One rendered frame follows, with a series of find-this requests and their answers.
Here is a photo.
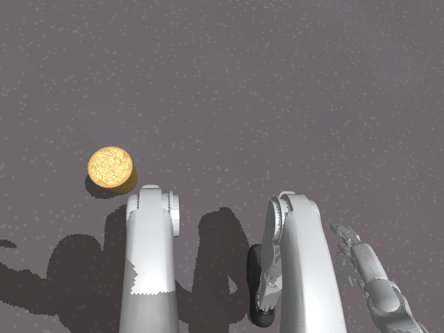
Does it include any right robot foot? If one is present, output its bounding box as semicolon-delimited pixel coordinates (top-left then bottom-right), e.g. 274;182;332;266
246;244;275;327

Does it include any right robot hand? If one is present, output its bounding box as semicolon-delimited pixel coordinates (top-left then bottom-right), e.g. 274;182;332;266
330;223;389;290

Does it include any right robot arm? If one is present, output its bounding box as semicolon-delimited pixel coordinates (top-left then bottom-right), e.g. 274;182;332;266
364;279;429;333

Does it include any cup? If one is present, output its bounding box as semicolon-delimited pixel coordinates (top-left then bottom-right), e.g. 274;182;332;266
87;146;138;193

